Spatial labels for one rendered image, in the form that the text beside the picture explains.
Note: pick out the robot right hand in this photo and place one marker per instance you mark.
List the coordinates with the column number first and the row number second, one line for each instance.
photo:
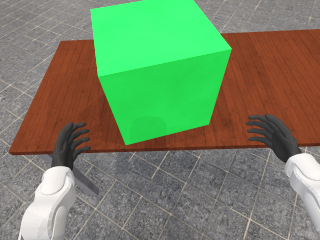
column 277, row 136

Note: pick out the table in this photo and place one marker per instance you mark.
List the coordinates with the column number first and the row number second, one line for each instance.
column 268, row 72

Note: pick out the robot left hand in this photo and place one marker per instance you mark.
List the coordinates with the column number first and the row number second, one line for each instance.
column 64, row 153

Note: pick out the carton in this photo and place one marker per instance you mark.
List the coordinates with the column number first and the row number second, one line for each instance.
column 160, row 64

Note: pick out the robot left forearm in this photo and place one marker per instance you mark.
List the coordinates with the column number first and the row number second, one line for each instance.
column 45, row 218

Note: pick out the robot right forearm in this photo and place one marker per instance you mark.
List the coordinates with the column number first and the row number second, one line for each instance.
column 304, row 176

